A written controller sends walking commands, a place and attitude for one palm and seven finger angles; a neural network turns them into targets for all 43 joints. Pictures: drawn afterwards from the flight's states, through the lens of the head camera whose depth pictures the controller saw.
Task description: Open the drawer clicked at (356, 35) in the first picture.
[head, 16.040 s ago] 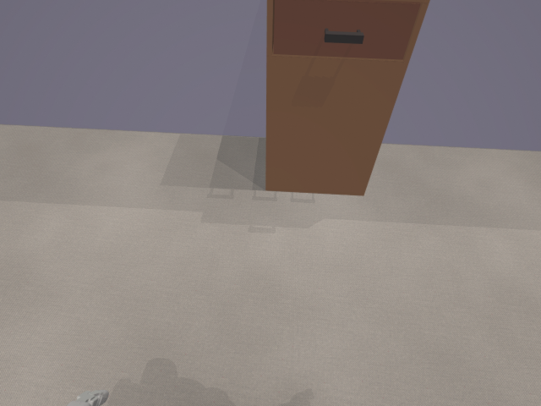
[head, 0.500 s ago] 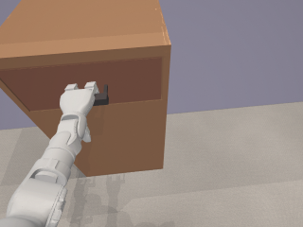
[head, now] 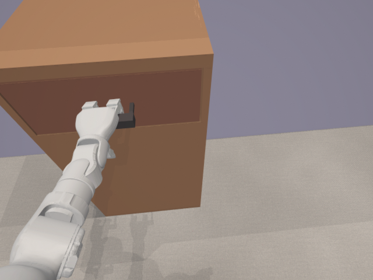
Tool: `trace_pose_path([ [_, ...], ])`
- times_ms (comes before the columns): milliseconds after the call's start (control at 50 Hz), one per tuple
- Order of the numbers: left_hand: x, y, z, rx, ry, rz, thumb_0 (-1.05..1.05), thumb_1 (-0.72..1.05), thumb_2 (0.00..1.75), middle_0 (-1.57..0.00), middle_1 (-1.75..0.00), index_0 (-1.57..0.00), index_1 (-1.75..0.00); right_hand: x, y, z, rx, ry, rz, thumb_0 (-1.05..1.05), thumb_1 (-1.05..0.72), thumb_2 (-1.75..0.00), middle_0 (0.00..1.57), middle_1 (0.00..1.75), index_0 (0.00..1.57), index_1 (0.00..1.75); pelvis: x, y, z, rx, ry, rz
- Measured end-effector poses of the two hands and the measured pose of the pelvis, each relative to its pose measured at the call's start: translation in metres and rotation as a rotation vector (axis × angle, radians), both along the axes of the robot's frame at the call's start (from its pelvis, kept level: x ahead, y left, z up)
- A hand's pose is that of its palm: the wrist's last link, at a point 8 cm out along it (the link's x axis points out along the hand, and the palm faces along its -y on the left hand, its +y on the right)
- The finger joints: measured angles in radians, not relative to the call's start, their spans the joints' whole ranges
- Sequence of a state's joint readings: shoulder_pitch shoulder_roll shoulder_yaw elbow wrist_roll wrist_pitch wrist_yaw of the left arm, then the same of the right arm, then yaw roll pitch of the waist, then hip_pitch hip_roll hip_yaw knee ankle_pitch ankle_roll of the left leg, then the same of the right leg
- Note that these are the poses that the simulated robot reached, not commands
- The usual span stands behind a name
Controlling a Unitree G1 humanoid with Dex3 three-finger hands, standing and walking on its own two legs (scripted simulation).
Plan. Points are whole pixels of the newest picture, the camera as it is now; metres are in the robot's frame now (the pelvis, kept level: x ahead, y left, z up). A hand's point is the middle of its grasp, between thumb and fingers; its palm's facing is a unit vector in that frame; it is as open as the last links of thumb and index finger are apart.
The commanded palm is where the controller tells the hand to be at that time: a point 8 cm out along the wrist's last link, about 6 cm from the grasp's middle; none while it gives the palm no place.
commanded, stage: close the thumb around the handle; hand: left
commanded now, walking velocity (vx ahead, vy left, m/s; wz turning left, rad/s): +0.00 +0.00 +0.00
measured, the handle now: (109, 115) +0.49 +0.19 +0.06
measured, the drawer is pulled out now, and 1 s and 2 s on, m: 0.00 0.06 0.17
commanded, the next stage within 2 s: pull the drawer open in 0.40 s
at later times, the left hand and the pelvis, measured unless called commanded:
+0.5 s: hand (105, 138) +0.43 +0.20 +0.04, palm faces -0.02 -0.04 -1.00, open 5.9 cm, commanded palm +0.41 +0.20 +0.10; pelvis +0.00 +0.00 +0.00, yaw +0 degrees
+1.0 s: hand (103, 156) +0.38 +0.19 +0.04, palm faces +0.01 -0.07 -1.00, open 5.9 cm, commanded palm +0.34 +0.20 +0.10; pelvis +0.01 +0.00 +0.01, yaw +0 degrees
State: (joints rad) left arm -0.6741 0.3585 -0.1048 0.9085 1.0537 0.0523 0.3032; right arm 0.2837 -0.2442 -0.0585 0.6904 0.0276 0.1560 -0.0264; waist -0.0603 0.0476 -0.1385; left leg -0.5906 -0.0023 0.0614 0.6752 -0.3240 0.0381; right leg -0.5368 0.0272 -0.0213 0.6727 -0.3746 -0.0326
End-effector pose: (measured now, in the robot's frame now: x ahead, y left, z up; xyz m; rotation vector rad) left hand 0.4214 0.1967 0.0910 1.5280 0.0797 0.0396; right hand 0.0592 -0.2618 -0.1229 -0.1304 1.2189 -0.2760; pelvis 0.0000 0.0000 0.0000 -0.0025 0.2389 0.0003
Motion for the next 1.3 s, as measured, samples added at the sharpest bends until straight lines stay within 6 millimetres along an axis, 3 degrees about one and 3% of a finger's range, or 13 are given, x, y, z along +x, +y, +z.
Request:
trace_pose_path([
  [300, -0.004, 0.0, 0.002, -0.001, -0.006, -0.009, 0.0, 0.65, 0.8, -0.38, -1.32, -0.4, -1.33, 0.0, -0.002, 0.0, 0.004, 0.001, -0.01, 0.01, -0.91, -0.9, 0.2, 0.3, 0.2, 0.3, 0.003, 0.0, 0.001, 0.001, -0.005, -0.006],
  [720, -0.016, -0.001, 0.0, -0.009, -0.008, -0.004, 0.01, 0.66, 0.77, -0.33, -1.35, -0.39, -1.35, 0.017, -0.001, 0.002, 0.019, -0.035, 0.001, 0.01, -0.91, -0.9, 0.2, 0.3, 0.2, 0.3, 0.007, -0.002, 0.003, 0.004, -0.019, -0.012],
  [860, -0.037, -0.002, -0.001, -0.022, -0.025, -0.006, 0.01, 0.67, 0.78, -0.31, -1.35, -0.4, -1.35, 0.037, 0.001, 0.006, 0.03, -0.083, 0.021, 0.01, -0.91, -0.9, 0.2, 0.3, 0.2, 0.3, 0.01, -0.002, 0.005, 0.006, -0.037, -0.014],
  [1140, -0.083, -0.006, 0.0, -0.039, -0.028, 0.0, 0.02, 0.66, 0.78, -0.31, -1.35, -0.41, -1.35, 0.098, 0.012, 0.021, 0.042, -0.24, 0.111, 0.01, -0.91, -0.9, 0.2, 0.3, 0.2, 0.3, 0.01, -0.006, 0.007, 0.013, -0.087, -0.005],
  [1300, -0.107, -0.008, 0.0, -0.04, -0.031, 0.005, 0.02, 0.66, 0.79, -0.31, -1.35, -0.42, -1.35, 0.114, 0.016, 0.025, 0.056, -0.292, 0.155, 0.01, -0.91, -0.9, 0.2, 0.3, 0.2, 0.3, 0.006, -0.01, 0.007, 0.017, -0.108, 0.001],
])
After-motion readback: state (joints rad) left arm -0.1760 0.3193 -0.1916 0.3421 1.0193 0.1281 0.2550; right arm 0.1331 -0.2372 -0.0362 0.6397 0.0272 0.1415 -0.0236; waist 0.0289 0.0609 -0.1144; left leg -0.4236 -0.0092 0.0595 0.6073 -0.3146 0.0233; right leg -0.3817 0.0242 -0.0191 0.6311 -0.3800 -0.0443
